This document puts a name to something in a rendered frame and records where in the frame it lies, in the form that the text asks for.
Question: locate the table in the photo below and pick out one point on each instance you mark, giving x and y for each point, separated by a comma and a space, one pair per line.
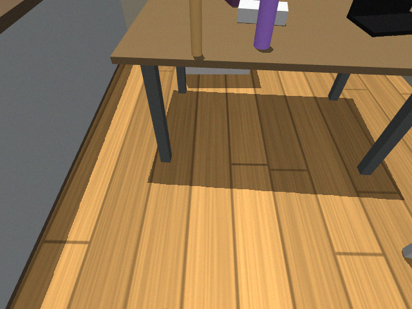
317, 37

